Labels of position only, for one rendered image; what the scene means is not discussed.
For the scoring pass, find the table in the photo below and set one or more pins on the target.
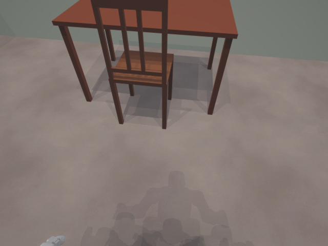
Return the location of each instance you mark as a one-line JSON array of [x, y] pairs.
[[210, 18]]

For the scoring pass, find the chair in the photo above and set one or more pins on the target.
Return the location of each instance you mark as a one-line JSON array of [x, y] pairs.
[[137, 67]]

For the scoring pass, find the left robot hand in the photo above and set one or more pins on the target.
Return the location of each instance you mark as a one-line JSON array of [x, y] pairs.
[[54, 241]]

